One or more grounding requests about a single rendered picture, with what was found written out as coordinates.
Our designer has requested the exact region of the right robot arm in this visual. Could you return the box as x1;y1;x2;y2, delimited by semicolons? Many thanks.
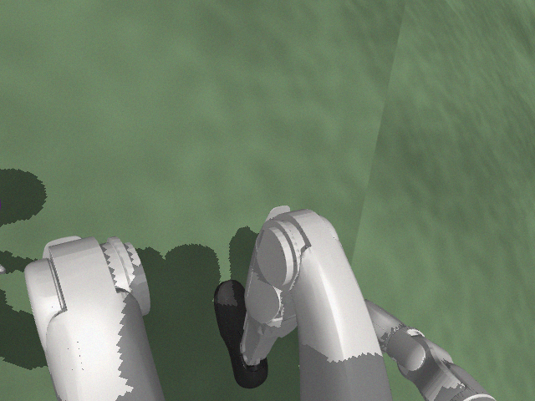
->
386;327;496;401

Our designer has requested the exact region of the right robot foot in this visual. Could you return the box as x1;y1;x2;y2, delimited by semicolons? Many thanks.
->
214;280;268;388

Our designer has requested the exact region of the right robot hand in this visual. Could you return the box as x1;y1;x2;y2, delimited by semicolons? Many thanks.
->
365;299;407;353

